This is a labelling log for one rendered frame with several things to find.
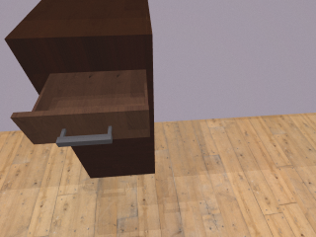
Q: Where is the handle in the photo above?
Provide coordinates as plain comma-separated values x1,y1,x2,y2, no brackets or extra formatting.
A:
55,125,113,147

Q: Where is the cabinet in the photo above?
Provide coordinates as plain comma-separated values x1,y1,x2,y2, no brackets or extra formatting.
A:
4,0,155,179

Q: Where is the drawer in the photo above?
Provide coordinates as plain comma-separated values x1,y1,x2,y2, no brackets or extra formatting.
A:
11,69,150,145

